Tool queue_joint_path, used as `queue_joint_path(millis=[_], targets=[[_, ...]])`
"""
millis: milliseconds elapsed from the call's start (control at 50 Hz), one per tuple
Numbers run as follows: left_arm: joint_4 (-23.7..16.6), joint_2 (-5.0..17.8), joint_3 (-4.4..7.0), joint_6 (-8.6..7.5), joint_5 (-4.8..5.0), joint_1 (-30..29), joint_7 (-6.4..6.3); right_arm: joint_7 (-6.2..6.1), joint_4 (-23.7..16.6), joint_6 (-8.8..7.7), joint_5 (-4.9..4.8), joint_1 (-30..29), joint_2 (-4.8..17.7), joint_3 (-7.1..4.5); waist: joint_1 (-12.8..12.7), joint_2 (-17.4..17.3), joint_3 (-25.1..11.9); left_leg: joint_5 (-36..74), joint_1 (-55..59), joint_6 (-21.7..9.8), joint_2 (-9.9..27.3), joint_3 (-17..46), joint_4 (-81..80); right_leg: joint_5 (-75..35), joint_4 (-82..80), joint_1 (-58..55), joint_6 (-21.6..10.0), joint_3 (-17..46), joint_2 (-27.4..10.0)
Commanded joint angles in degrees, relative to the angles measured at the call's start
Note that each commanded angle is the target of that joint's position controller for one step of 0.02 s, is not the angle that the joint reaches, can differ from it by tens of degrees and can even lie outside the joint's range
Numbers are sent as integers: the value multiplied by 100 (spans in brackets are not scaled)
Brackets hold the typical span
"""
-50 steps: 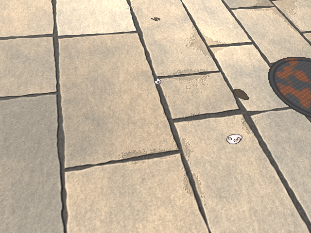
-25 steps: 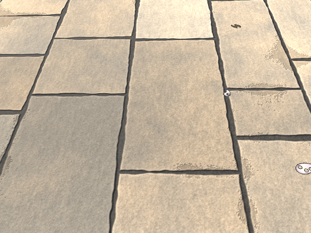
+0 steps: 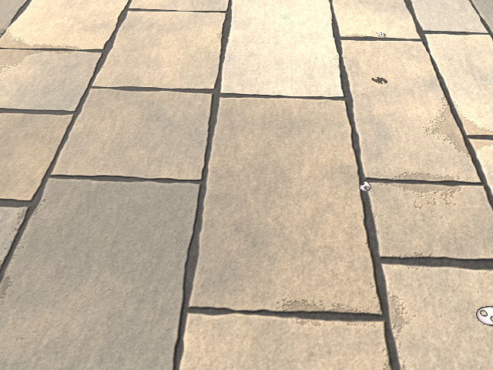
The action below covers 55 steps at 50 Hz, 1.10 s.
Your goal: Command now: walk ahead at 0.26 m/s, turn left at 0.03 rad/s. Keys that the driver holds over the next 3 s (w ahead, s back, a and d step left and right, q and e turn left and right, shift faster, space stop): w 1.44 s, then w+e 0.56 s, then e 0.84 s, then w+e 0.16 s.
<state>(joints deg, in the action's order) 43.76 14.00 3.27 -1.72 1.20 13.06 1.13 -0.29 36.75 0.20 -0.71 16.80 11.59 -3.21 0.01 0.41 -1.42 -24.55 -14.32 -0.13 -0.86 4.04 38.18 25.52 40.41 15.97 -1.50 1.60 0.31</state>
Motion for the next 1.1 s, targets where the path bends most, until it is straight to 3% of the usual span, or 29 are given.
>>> queue_joint_path(millis=[20,60,80,100,120,160,200,280,320,380,440,460,480,500,520,540,560,640,780,880,940,960,980,1000,1020,1040,1060,1080,1100], targets=[[-525,324,77,-316,59,-284,33,-49,-350,-200,-62,79,1039,-284,-39,-1171,737,-480,-56,-1216,1375,2314,-1707,133,-86,974,-311,-171,78],[-171,603,195,-407,34,736,106,-83,-680,-231,-60,-698,704,-197,-508,-483,435,397,-755,-621,604,989,-477,-282,-1048,-237,-585,429,-192],[36,1169,377,-448,32,1324,145,-101,-938,-333,-65,-898,466,-144,-538,1116,335,727,-1961,-84,-320,-215,1392,-543,-1714,-1373,-1061,2021,-869],[34,1365,440,-466,-50,1781,187,-135,-976,-421,-91,-960,677,-184,-805,1939,352,-975,-3560,83,-452,16,2938,-1428,-2511,-2268,-1880,3967,-2016],[-3,1148,358,-472,-72,1611,153,-119,-905,-478,-165,-888,871,-260,-617,1144,602,-1037,-4270,-49,-192,377,3503,-1702,-2379,-2508,-1933,3820,-2153],[-93,897,267,-377,-37,1258,45,-51,-800,-491,-67,-890,703,-193,-398,318,539,-60,-4662,-117,224,191,3628,-2487,-2171,-2624,-1558,2710,-1867],[-81,656,146,-243,-73,915,-34,70,-739,-465,21,-891,568,-164,-226,442,453,637,-3956,-54,518,-36,2890,-2788,-2407,-1995,-1164,1785,-1462],[107,857,149,-115,-17,908,-206,252,-865,-503,40,-1623,162,48,-401,434,555,1855,-2440,76,240,-636,676,-3038,-2797,-929,-883,628,-920],[217,1146,212,-150,39,1045,-233,284,-894,-525,-15,-1758,326,8,-416,601,488,2128,-1874,52,123,-649,27,-2953,-2905,-911,-865,628,-1077],[320,1236,245,-187,126,1047,-212,261,-902,-540,-49,-1727,683,-110,-238,608,485,2164,-1460,-207,44,-591,-497,-3821,-2633,-1301,-751,660,-1362],[321,1150,219,-173,20,980,-204,134,-438,-492,-34,36,1121,-378,734,547,-597,2162,1245,-734,-132,-692,-587,-5659,-307,-728,-438,190,-934],[151,696,69,-194,-187,1058,-194,49,-286,-437,10,1080,1587,-475,995,-525,-1500,1972,2941,-1130,1211,966,-556,-3149,1838,527,-230,-61,-445],[157,271,-67,-306,-29,1811,-113,154,-166,-505,89,1135,1760,-425,479,-1949,-2384,160,3870,-1984,2384,4126,-1823,742,3362,1966,-83,698,422],[151,948,111,-368,125,1254,-75,161,-223,-519,45,770,1250,-319,610,-1226,-1509,-785,3303,-1720,2121,3992,-2266,447,3745,2638,-122,789,44],[-56,1092,150,-395,170,596,-62,151,-217,-520,6,301,1081,-248,530,-859,-567,-488,2367,-1510,1929,3027,-2368,-146,3544,2809,-183,526,-241],[-108,938,110,-403,81,333,-96,161,-220,-520,35,-33,1047,-217,324,-234,-204,337,1512,-1422,1725,2435,-2468,-623,3305,2534,-172,415,-494],[-105,881,130,-380,-21,308,-114,189,-214,-549,85,-269,956,-193,124,-187,-6,1021,932,-1376,1496,1960,-2581,-910,2995,2266,-129,418,-661],[-59,618,89,-193,-46,498,-128,203,26,-718,44,-362,839,-147,-193,-431,79,1860,216,-1441,1243,1011,-3045,-1357,2359,1888,44,338,-848],[-487,435,-20,-281,-97,-979,-44,59,407,-611,-31,177,1205,-214,272,-303,466,2228,374,-1221,1020,162,-3132,-3228,-100,2030,287,43,-639],[-786,525,-28,-371,-26,-1653,106,38,734,-502,-77,612,1338,-246,468,-348,590,2230,1223,-1143,1396,283,-2752,-2863,-915,2068,87,15,-465],[-763,720,40,-418,-32,-1304,157,6,815,-402,-80,532,1451,-277,196,-536,333,3408,1672,-967,1507,310,-2154,-2137,-1175,1466,-185,-160,-261],[-599,875,134,-422,-46,-694,135,-3,815,-362,-64,444,1450,-262,-146,-540,-37,4405,1643,-845,1300,112,-1435,-2097,-1331,623,-334,-368,-61],[-332,1187,269,-419,-69,299,87,-21,766,-339,-2,448,1272,-178,-558,-418,-756,4411,1071,-650,987,-154,-189,-2262,-1166,-885,-557,-194,-254],[-238,1805,398,-407,-207,1113,44,-5,558,-404,63,943,750,5,-560,718,-1803,2415,-1020,-237,298,-470,2097,-2050,-1095,-3297,-1332,2019,-1770],[-116,1602,357,-381,-91,1343,82,17,639,-514,-8,1117,627,68,-561,1627,-2327,-775,-2346,-74,-306,91,3331,-982,-2100,-4029,-1879,4123,-2335],[-165,1204,223,-372,-46,1032,77,51,568,-597,-139,656,1214,-79,-637,1048,-1531,-604,-2991,-140,57,414,3829,-449,-2284,-3519,-1597,3630,-2167],[-235,1021,159,-354,-65,649,54,63,424,-638,-184,157,1264,-81,-538,678,-882,-94,-3079,-210,357,223,3702,-676,-2346,-2724,-1377,2791,-1951],[-260,897,110,-350,-103,294,56,45,367,-639,-87,-109,1195,-71,-357,287,-397,368,-2903,-198,593,79,3305,-1229,-2513,-1893,-1265,2217,-1709],[-300,731,57,-379,-148,80,70,28,380,-589,-6,-136,1173,-108,-177,310,-186,688,-2606,-189,776,104,2943,-1697,-2683,-1369,-1181,1838,-1497]])
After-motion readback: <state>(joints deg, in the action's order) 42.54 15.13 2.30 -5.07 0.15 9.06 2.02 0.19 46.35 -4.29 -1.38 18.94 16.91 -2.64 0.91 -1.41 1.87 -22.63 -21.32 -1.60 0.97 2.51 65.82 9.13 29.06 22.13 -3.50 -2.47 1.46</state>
